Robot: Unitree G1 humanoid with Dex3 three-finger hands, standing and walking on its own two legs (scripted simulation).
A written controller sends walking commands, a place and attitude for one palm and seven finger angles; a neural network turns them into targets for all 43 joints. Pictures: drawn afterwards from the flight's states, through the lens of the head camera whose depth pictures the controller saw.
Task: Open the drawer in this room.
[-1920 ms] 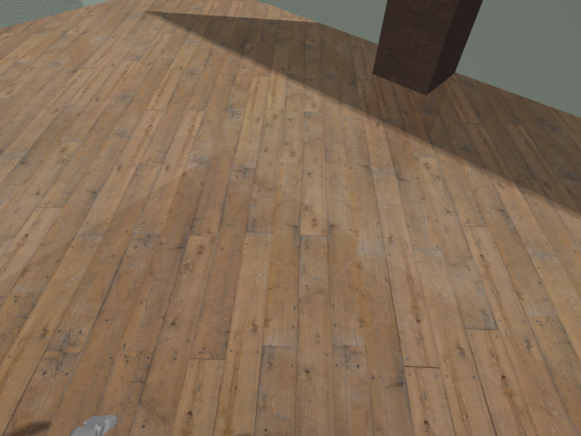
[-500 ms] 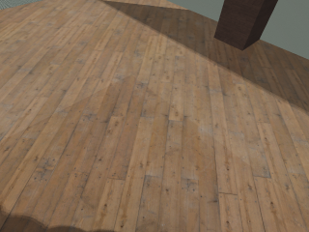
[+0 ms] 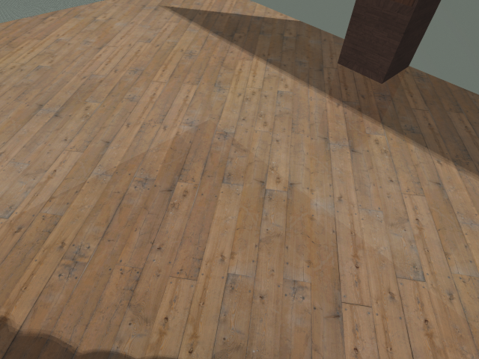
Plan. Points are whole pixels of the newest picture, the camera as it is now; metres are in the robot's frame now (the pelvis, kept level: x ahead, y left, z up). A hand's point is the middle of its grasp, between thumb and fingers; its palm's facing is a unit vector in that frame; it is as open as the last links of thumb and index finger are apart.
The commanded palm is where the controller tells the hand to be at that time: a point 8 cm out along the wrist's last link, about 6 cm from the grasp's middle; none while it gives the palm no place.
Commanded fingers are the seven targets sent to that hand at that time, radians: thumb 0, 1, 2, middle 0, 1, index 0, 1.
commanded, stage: turn or walk to find it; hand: left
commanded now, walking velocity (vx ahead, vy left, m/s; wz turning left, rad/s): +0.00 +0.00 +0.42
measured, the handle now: out of the picture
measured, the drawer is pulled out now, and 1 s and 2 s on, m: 0.00 0.00 0.00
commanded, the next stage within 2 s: none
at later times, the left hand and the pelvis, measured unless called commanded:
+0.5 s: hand out of the picture +0.04 +0.19 -0.15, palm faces +0.22 -0.93 -0.28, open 7.3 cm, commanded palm none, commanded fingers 0.00 0.90 0.90 -0.20 -0.30 -0.20 -0.30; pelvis -0.02 -0.03 +0.00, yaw +13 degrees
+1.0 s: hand out of the picture -0.14 +0.20 -0.19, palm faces +0.49 -0.84 -0.23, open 7.3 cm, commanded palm none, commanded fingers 0.00 0.90 0.90 -0.20 -0.30 -0.20 -0.30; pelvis -0.04 +0.01 +0.00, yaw +27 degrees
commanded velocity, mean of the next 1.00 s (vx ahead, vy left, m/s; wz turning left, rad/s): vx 0.00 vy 0.00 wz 0.42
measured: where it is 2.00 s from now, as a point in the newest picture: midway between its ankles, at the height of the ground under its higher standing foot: outside the picture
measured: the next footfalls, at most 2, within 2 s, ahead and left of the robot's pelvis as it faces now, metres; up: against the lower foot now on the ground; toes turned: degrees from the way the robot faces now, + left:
right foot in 0.44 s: +0.03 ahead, -0.13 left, +0.00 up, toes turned +12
left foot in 0.86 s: -0.06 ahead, +0.10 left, +0.00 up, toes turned +29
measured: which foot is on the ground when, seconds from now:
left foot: down 0.00-0.44, up 0.46-0.84, down 0.86-1.00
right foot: down 0.00-0.12, up 0.14-0.42, down 0.44-0.88, up 0.90-1.00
